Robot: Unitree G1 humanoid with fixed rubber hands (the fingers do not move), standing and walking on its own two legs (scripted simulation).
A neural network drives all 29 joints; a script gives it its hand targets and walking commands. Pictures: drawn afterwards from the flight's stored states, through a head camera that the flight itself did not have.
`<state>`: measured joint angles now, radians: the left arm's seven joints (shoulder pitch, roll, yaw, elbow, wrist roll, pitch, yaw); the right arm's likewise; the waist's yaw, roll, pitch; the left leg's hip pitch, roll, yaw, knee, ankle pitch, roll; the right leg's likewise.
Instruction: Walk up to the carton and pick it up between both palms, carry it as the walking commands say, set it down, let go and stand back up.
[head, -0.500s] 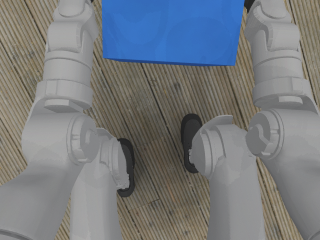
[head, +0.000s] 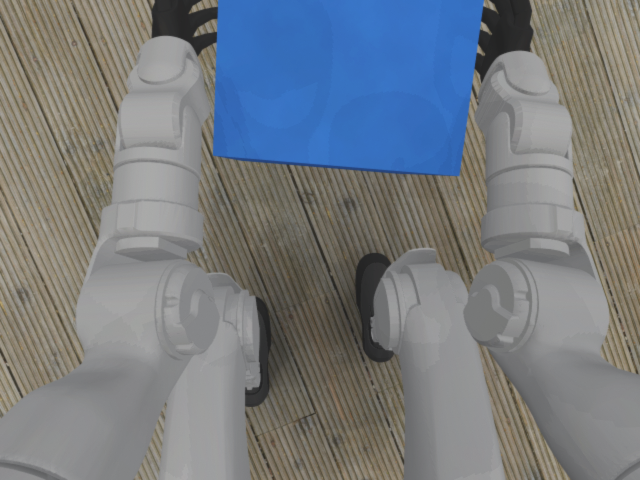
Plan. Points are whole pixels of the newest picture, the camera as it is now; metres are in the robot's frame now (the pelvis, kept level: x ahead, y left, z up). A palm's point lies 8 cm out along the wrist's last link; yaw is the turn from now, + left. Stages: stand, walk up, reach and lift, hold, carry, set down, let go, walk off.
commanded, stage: reach and lift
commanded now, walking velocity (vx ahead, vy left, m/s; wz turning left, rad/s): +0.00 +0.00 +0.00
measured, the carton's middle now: (336, 61) +0.54 -0.08 -0.17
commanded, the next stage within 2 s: none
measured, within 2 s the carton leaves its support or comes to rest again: neither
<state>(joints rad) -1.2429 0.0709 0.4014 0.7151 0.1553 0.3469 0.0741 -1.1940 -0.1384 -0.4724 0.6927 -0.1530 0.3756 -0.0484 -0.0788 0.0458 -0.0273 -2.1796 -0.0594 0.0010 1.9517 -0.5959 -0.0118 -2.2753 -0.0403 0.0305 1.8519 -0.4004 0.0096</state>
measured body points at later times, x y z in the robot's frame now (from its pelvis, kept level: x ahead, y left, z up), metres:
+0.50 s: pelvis +0.01 +0.00 +0.05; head +0.30 -0.03 +0.39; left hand +0.55 +0.09 -0.03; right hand +0.50 -0.23 -0.03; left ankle +0.09 +0.11 -0.41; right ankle +0.14 -0.13 -0.41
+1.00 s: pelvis +0.02 -0.01 +0.11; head +0.26 -0.03 +0.48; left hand +0.52 +0.09 +0.05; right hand +0.48 -0.23 +0.04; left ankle +0.09 +0.11 -0.41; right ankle +0.14 -0.13 -0.41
